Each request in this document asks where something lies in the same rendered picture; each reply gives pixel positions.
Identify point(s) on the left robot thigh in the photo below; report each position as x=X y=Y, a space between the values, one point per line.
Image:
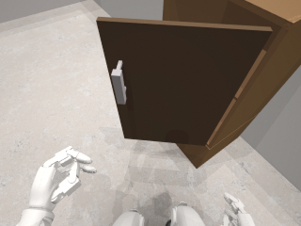
x=129 y=218

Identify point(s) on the right robot thigh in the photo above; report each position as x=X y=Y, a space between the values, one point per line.
x=185 y=216

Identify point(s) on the robot thigh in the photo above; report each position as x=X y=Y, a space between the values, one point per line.
x=129 y=218
x=185 y=216

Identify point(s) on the left robot hand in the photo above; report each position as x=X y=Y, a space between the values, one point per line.
x=50 y=185

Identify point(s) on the handle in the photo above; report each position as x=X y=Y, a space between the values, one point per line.
x=118 y=84

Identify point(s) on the cupboard door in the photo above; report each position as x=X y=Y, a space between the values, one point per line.
x=180 y=77

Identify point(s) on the robot left forearm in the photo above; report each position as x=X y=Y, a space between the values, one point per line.
x=34 y=216

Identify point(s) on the right robot hand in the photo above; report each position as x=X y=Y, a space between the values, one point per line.
x=242 y=218

